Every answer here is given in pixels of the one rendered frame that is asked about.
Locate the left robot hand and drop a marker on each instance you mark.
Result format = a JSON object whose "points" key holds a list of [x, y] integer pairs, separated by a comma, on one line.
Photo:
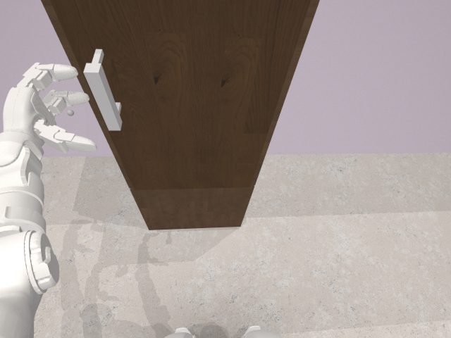
{"points": [[23, 108]]}

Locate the robot left forearm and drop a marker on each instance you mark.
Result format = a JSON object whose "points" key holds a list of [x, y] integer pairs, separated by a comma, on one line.
{"points": [[21, 189]]}

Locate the handle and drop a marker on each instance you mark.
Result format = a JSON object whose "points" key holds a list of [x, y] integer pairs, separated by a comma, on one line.
{"points": [[99, 86]]}

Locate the robot left shin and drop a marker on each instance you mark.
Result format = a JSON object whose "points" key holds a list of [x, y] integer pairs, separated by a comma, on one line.
{"points": [[182, 330]]}

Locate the robot right shin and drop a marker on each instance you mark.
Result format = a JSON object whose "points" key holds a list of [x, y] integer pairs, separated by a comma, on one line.
{"points": [[251, 329]]}

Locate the cupboard door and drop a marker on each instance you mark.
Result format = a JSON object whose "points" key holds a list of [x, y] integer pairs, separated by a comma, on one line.
{"points": [[198, 81]]}

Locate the robot left upper arm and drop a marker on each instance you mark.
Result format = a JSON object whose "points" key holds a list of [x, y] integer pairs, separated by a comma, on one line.
{"points": [[28, 267]]}

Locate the robot shin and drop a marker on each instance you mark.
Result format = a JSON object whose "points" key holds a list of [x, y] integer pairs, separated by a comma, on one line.
{"points": [[182, 330], [251, 329]]}

